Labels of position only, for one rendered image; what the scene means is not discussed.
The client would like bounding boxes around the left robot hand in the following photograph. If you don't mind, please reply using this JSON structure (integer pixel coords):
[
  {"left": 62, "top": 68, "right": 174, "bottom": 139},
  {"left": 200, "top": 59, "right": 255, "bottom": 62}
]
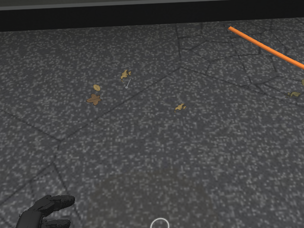
[{"left": 15, "top": 195, "right": 75, "bottom": 228}]

